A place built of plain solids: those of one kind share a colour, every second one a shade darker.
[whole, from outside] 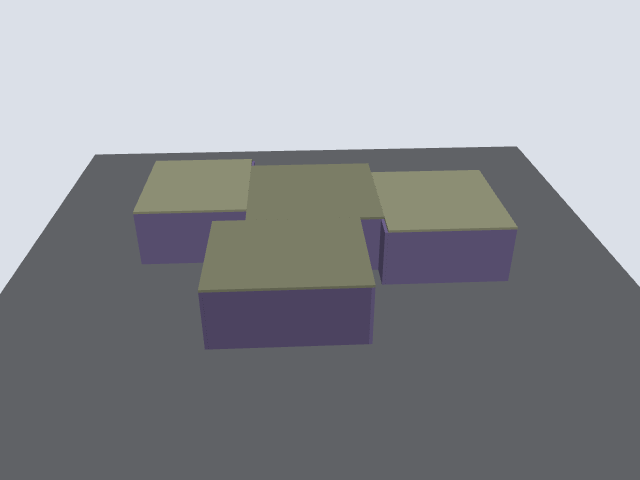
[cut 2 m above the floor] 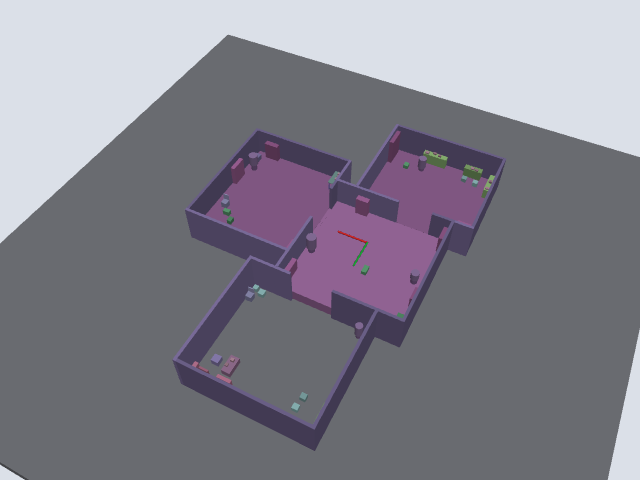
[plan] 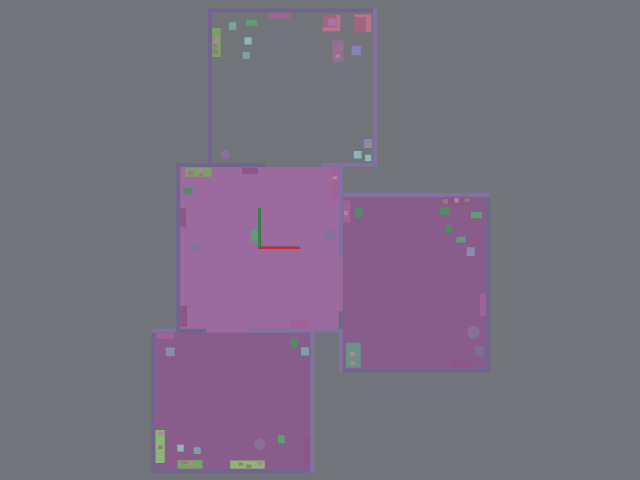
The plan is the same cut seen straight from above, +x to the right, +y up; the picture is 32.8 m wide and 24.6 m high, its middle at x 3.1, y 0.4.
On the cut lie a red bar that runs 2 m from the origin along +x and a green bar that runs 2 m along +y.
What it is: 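A storey of a house; a hub and three side rooms behind broad openings; the side rooms' floors lie 0.79 m, 0.208 m and not at all below the hub's; a bare drop, one riser, a flush line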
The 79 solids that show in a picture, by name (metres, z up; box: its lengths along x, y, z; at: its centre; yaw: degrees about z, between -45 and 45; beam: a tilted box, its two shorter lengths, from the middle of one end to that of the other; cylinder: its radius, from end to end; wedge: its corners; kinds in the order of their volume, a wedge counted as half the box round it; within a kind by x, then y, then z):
{
 "floor_1": {"box": [2.35, 0.2, 0.64], "at": [-1.55, -4.24, 0.27]},
 "floor_2": {"box": [7.95, 7.0, 0.64], "at": [-1.37, -7.85, 0.27]},
 "floor_3": {"box": [8.13, 8.29, 0.84], "at": [0.0, 0.0, 0.37]},
 "floor_4": {"box": [0.2, 2.81, 0.84], "at": [4.17, -1.85, 0.37]},
 "floor_5": {"box": [7.35, 8.81, 0.84], "at": [7.94, -1.79, 0.37]},
 "wall_1": {"box": [0.2, 7.2, 3.83], "at": [-5.45, -7.95, 1.86]},
 "wall_2": {"box": [1.28, 0.2, 3.83], "at": [-4.91, -4.24, 1.86]},
 "wall_3": {"box": [0.2, 8.29, 3.83], "at": [-4.17, 0.0, 1.86]},
 "wall_4": {"box": [1.54, 0.2, 3.83], "at": [-3.5, -4.24, 1.86]},
 "wall_5": {"box": [0.2, 7.92, 3.83], "at": [-2.54, 8.3, 1.86]},
 "wall_6": {"box": [4.6, 0.2, 3.83], "at": [-1.97, 4.24, 1.86]},
 "wall_7": {"box": [7.95, 0.2, 3.83], "at": [-1.37, -11.45, 1.86]},
 "wall_8": {"box": [8.26, 0.2, 3.83], "at": [1.69, 12.17, 1.86]},
 "wall_9": {"box": [4.65, 0.2, 3.83], "at": [1.94, -4.24, 1.86]},
 "wall_10": {"box": [0.2, 7.2, 3.83], "at": [2.7, -7.95, 1.86]},
 "wall_11": {"box": [1.11, 0.2, 3.83], "at": [3.71, 4.24, 1.86]},
 "wall_12": {"box": [0.2, 2.05, 3.83], "at": [4.17, -5.37, 1.86]},
 "wall_13": {"box": [0.2, 0.89, 3.83], "at": [4.17, -3.7, 1.86]},
 "wall_14": {"box": [0.2, 4.59, 3.83], "at": [4.17, 1.85, 1.86]},
 "wall_15": {"box": [1.76, 0.2, 3.83], "at": [5.15, 4.24, 1.86]},
 "wall_16": {"box": [0.2, 7.92, 3.83], "at": [5.93, 8.3, 1.86]},
 "wall_17": {"box": [7.55, 0.2, 3.83], "at": [8.04, -6.29, 1.86]},
 "wall_18": {"box": [7.55, 0.2, 3.83], "at": [8.04, 2.72, 1.86]},
 "wall_19": {"box": [0.2, 8.81, 3.83], "at": [11.71, -1.79, 1.86]},
 "roof_1": {"box": [8.35, 7.2, 0.16], "at": [-1.37, -7.95, 3.86]},
 "roof_2": {"box": [8.53, 8.69, 0.16], "at": [0.0, 0.0, 3.86]},
 "roof_3": {"box": [8.66, 7.92, 0.16], "at": [1.69, 8.3, 3.86]},
 "roof_4": {"box": [7.55, 9.21, 0.16], "at": [8.04, -1.79, 3.86]},
 "case_1": {"box": [0.92, 0.3, 1.98], "at": [-4.84, -4.51, 1.58]},
 "case_2": {"box": [0.28, 0.96, 1.05], "at": [-3.9, 1.53, 1.32]},
 "case_3": {"box": [0.33, 1.08, 1.39], "at": [-3.88, -3.51, 1.49]},
 "case_4": {"box": [0.8, 0.36, 0.98], "at": [-0.48, 3.95, 1.28]},
 "case_5": {"box": [1.11, 0.28, 1.52], "at": [1.03, 11.9, 0.71]},
 "case_6": {"box": [0.87, 0.41, 1.37], "at": [2.04, -3.92, 1.48]},
 "case_7": {"box": [0.3, 1.44, 1.94], "at": [2.43, -10.44, 1.56]},
 "case_8": {"box": [0.33, 1.69, 0.96], "at": [3.88, 3.26, 1.27]},
 "case_9": {"box": [0.37, 1.12, 1.29], "at": [4.47, 1.87, 1.44]},
 "case_10": {"box": [1.43, 0.37, 0.9], "at": [10.08, 2.42, 1.25]},
 "case_11": {"box": [1.03, 0.38, 1.33], "at": [10.34, -5.99, 1.46]},
 "case_12": {"box": [0.3, 1.19, 1.49], "at": [11.44, -2.92, 1.54]},
 "sideboard_1": {"box": [0.48, 1.7, 0.78], "at": [-5.09, -10.18, 0.98]},
 "sideboard_2": {"box": [1.28, 0.45, 0.74], "at": [-3.56, -11.1, 0.96]},
 "sideboard_3": {"box": [1.36, 0.49, 0.72], "at": [-3.13, 3.88, 1.15]},
 "sideboard_4": {"box": [0.43, 1.48, 0.76], "at": [-2.2, 10.52, 0.33]},
 "sideboard_5": {"box": [1.78, 0.43, 0.84], "at": [-0.62, -11.11, 1.01]},
 "bush_1": {"cylinder": 0.27, "from": [-3.34, -0.02, 1.21], "to": [-3.34, -0.02, 1.74]},
 "bush_2": {"cylinder": 0.24, "from": [-1.73, 4.77, 0.36], "to": [-1.73, 4.77, 1.21]},
 "bush_3": {"cylinder": 0.29, "from": [0.01, -10.06, 0.88], "to": [0.01, -10.06, 1.71]},
 "bush_4": {"cylinder": 0.33, "from": [3.6, 0.67, 1.21], "to": [3.6, 0.67, 2.18]},
 "bush_5": {"cylinder": 0.32, "from": [10.97, -4.33, 1.34], "to": [10.97, -4.33, 2.12]},
 "armchair_1": {"box": [0.9, 0.21, 0.91], "at": [3.69, 11.2, 0.41]},
 "armchair_2": {"box": [0.52, 0.63, 0.49], "at": [3.69, 11.63, 0.19]},
 "armchair_3": {"box": [0.61, 0.65, 0.47], "at": [5.17, 11.5, 0.19]},
 "armchair_4": {"box": [0.26, 0.92, 0.97], "at": [5.6, 11.5, 0.43]},
 "toybox_1": {"box": [0.49, 0.31, 0.28], "at": [-3.66, 2.9, 0.93]},
 "toybox_2": {"box": [0.57, 0.32, 0.38], "at": [-0.41, 11.54, 0.14]},
 "toybox_3": {"box": [0.33, 0.59, 0.28], "at": [-0.26, 0.63, 0.94]},
 "toybox_4": {"box": [0.35, 0.4, 0.31], "at": [1.11, -9.81, 0.74]},
 "toybox_5": {"box": [0.35, 0.48, 0.31], "at": [1.78, -4.84, 0.74]},
 "toybox_6": {"box": [0.38, 0.56, 0.34], "at": [5.08, 1.81, 0.97]},
 "toybox_7": {"box": [0.53, 0.38, 0.38], "at": [9.49, 1.88, 0.98]},
 "toybox_8": {"box": [0.31, 0.41, 0.33], "at": [9.71, 0.96, 0.96]},
 "toybox_9": {"box": [0.47, 0.31, 0.36], "at": [10.33, 0.42, 0.97]},
 "toybox_10": {"box": [0.56, 0.32, 0.36], "at": [11.12, 1.68, 0.97]},
 "basket_1": {"box": [0.35, 0.35, 0.37], "at": [-4.05, -10.27, 0.77]},
 "basket_2": {"box": [0.35, 0.35, 0.31], "at": [-3.19, -10.39, 0.74]},
 "basket_3": {"box": [0.38, 0.38, 0.33], "at": [-1.38, 11.37, 0.12]},
 "basket_4": {"box": [0.36, 0.36, 0.38], "at": [-0.69, 9.86, 0.14]},
 "basket_5": {"box": [0.38, 0.38, 0.36], "at": [-0.58, 10.61, 0.13]},
 "basket_6": {"box": [0.42, 0.42, 0.28], "at": [2.33, -5.31, 0.73]},
 "basket_7": {"box": [0.4, 0.4, 0.38], "at": [5.03, 4.77, 0.14]},
 "lowtable_1": {"box": [0.58, 1.12, 0.47], "at": [4.01, 10.08, 0.18]},
 "chair_1": {"box": [0.46, 0.4, 0.42], "at": [-4.57, -5.36, 0.79]},
 "chair_2": {"box": [0.43, 0.42, 0.5], "at": [5.56, 5.37, 0.2]},
 "chair_3": {"box": [0.42, 0.4, 0.47], "at": [10.83, -0.17, 1.03]},
 "pouf_1": {"box": [0.48, 0.48, 0.46], "at": [4.96, 10.11, 0.18]},
 "pouf_2": {"box": [0.45, 0.45, 0.41], "at": [11.29, -5.3, 1.0]},
 "table_1": {"box": [0.75, 1.29, 0.04], "at": [4.81, -5.51, 1.5]},
 "cushion_1": {"box": [0.37, 0.38, 0.13], "at": [3.72, 11.57, 0.5]}
}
